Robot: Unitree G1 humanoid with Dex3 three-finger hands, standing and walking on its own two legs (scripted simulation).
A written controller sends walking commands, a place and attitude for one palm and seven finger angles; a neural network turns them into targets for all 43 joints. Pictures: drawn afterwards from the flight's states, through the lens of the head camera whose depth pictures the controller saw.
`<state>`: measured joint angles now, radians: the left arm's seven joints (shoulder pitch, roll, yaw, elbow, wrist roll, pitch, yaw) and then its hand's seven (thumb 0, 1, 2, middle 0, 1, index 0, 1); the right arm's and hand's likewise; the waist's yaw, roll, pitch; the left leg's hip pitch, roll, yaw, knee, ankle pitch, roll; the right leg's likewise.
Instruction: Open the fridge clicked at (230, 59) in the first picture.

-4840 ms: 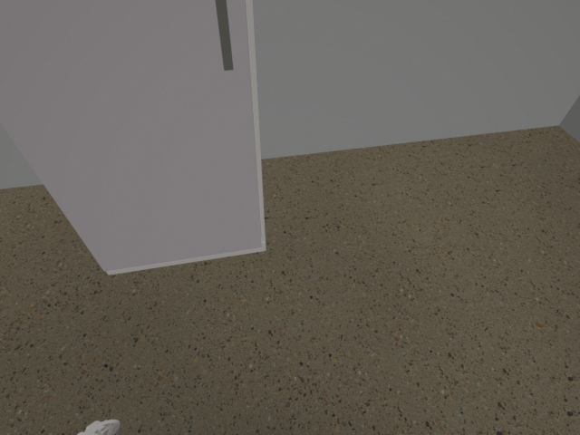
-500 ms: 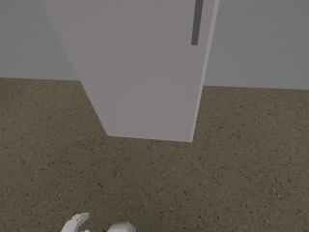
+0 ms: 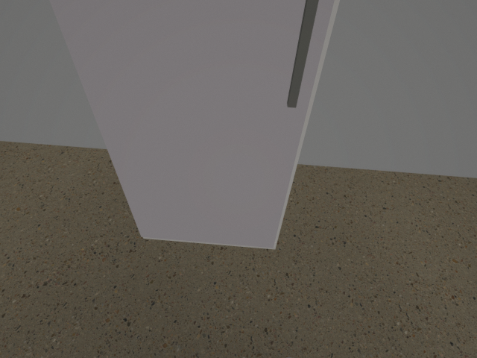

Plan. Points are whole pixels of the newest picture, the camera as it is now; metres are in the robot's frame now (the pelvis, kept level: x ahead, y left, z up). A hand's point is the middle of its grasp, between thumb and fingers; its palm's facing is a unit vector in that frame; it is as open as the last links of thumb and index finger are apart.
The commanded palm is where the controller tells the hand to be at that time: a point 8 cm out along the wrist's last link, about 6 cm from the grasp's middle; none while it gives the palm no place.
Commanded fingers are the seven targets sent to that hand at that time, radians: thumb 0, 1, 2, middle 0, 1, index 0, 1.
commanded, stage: take the last steps up to it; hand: right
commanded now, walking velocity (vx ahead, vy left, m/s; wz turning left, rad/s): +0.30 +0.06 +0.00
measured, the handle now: (305, 28) +0.69 -0.08 +0.26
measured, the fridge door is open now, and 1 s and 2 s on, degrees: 0 0 0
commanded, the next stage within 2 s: come to a stop and stand still in 0.46 s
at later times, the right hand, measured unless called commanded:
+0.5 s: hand out of the picture +0.19 -0.24 -0.18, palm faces +0.01 +0.99 -0.16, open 7.4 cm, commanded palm none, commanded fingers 0.00 -0.90 -0.90 0.20 0.30 0.20 0.30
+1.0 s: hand (341, 301) +0.31 -0.22 -0.19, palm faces +0.01 +0.98 -0.18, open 7.3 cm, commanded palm none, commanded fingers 0.00 -0.90 -0.90 0.20 0.30 0.20 0.30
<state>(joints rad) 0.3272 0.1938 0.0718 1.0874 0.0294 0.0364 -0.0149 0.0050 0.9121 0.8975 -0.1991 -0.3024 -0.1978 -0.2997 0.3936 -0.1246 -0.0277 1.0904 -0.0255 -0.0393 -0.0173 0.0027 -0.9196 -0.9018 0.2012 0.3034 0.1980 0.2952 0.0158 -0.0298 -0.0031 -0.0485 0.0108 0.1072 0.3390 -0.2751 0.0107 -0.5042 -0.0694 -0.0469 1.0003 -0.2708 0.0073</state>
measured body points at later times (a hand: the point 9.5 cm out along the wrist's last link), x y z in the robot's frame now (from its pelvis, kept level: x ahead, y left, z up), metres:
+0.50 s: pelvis +0.15 -0.06 +0.00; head +0.15 -0.08 +0.45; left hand +0.14 +0.16 -0.15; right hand +0.19 -0.30 -0.16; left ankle +0.18 +0.09 -0.67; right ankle +0.13 -0.14 -0.74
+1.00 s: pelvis +0.19 -0.05 -0.02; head +0.23 -0.06 +0.42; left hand +0.24 +0.20 -0.17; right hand +0.31 -0.27 -0.18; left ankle +0.28 +0.11 -0.74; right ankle +0.19 -0.14 -0.74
